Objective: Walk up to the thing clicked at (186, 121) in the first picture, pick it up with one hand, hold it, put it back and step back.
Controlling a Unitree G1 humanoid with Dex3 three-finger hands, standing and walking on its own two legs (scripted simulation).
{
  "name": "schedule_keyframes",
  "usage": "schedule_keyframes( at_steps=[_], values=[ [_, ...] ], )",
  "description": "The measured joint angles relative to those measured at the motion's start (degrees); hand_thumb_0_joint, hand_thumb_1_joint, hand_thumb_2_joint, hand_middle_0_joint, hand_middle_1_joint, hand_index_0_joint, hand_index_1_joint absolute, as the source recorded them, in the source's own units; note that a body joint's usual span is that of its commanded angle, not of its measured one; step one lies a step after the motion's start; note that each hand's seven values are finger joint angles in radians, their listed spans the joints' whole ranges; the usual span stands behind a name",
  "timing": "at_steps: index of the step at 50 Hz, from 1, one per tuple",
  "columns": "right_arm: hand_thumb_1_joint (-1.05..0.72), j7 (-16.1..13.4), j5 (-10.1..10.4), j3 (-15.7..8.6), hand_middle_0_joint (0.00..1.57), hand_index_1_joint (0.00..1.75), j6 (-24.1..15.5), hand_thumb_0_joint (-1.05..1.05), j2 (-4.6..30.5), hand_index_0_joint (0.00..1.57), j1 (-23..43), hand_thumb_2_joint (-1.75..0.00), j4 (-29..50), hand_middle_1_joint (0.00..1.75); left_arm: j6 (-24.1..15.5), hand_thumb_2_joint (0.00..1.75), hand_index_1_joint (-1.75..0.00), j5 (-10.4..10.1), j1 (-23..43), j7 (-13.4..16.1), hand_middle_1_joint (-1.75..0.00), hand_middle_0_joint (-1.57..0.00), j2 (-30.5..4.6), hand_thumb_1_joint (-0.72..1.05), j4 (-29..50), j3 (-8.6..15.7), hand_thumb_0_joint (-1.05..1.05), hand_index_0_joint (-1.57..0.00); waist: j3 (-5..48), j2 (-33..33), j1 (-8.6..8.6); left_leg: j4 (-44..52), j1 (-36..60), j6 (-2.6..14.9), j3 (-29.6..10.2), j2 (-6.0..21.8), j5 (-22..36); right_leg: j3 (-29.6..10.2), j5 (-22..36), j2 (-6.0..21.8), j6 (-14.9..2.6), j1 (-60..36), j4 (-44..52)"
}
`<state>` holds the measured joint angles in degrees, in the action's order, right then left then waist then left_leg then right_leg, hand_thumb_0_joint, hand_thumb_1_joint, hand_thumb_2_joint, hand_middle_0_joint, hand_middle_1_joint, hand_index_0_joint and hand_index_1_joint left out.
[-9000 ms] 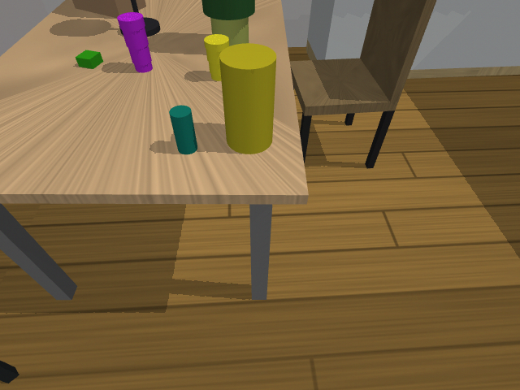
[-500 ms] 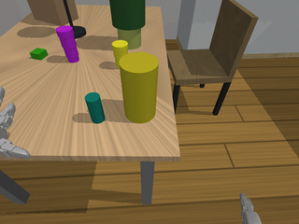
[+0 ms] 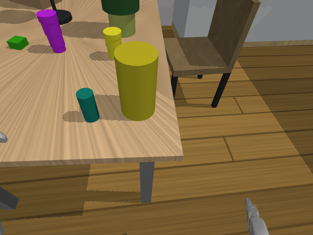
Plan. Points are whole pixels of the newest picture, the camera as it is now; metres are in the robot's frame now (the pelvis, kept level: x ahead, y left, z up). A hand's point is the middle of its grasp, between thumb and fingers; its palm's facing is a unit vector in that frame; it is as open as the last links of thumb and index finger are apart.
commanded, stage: go down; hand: left
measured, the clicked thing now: (88, 106) +0.50 +0.20 +0.03
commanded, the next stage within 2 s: approach in 1.62 s
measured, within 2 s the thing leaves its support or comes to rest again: neither
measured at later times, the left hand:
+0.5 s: hand out of the picture +0.40 +0.36 +0.15, palm faces +0.15 -0.99 -0.01, open 17.7 cm
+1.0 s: hand out of the picture +0.42 +0.37 +0.15, palm faces +0.17 -0.99 +0.00, open 17.6 cm
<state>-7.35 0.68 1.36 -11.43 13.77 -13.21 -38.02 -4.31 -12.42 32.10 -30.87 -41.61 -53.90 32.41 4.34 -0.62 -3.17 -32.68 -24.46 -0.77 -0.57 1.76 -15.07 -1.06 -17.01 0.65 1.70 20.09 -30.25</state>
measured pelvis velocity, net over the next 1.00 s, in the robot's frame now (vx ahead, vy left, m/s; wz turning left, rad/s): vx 0.01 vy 0.00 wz -0.01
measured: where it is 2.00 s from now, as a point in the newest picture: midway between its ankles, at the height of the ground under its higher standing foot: outside the picture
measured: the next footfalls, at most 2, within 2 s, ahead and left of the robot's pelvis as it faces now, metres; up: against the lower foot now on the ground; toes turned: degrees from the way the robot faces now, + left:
none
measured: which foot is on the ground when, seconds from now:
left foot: down 0.00-1.00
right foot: down 0.00-1.00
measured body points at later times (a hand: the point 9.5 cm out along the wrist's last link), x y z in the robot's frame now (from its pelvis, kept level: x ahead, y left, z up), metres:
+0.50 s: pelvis +0.01 +0.00 -0.01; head +0.05 +0.02 +0.44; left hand +0.38 +0.41 +0.15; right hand +0.16 -0.25 -0.08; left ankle +0.01 +0.13 -0.73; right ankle -0.02 -0.14 -0.73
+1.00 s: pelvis +0.01 +0.00 -0.02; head +0.07 +0.03 +0.43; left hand +0.41 +0.43 +0.15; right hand +0.16 -0.25 -0.08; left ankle +0.01 +0.13 -0.73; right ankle -0.02 -0.14 -0.73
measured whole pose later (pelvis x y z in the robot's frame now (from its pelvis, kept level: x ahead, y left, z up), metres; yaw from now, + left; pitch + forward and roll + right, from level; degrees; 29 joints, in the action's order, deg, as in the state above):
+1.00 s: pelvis +0.01 +0.00 -0.02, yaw +0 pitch +14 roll -2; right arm -6.4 0.1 3.0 -11.0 14.1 -14.0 -31.6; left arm -5.7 -9.2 42.8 -33.3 -51.7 -65.1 35.0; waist 6.9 -0.6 -6.2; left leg -42.6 -36.5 -0.5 -1.4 2.6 -19.9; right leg -0.5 -20.9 -0.3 2.0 30.9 -38.1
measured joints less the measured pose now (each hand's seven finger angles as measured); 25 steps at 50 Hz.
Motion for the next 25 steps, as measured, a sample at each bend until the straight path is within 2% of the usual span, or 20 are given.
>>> schedule_keyframes(
  at_steps=[12, 18, 25],
  values=[
    [0.52, -0.2, -0.2, 1.1, 0.06, 0.06, -0.2, -0.01, -0.8, 0.05, 0.9, -0.05, -0.1, 0.05, -0.8, 0.08, -0.06, 0.5, 1.7, -1.0, -0.05, -0.04, -2.5, -0.6, -2.6, 1.2, -0.02, -0.03, 1.1, 0.1, -0.59, -2.0, -2.6, 0.18, -0.2, 0.2, -1.4, 0.2, -0.9, -0.2, 0.18, 2.1, -0.9],
    [0.52, 0.2, -0.4, 0.7, 0.06, 0.06, -0.4, -0.01, -0.9, 0.06, 1.0, -0.05, -0.3, 0.05, -0.5, 0.09, -0.06, 0.8, 2.2, -1.6, -0.05, -0.04, -3.1, -0.6, -3.3, 0.8, -0.02, -0.03, 1.9, 0.3, -0.6, -2.9, -3.7, 0.23, -0.2, 0.2, -2.1, 0.2, -1.4, -0.2, 0.25, 3.0, -1.6],
    [0.52, 0.5, -0.3, 0.6, 0.06, 0.06, -0.3, -0.01, -0.5, 0.06, 0.6, -0.05, 0.8, 0.05, -0.6, 0.09, -0.06, 1.0, 3.1, -1.6, -0.04, -0.04, -3.5, -0.6, -3.9, 1.5, -0.02, -0.04, 2.2, 0.3, -0.85, -4.0, -4.9, 0.24, -0.4, 0.2, -2.7, 0.3, -2.0, -0.3, 0.26, 4.1, -2.5]
  ],
)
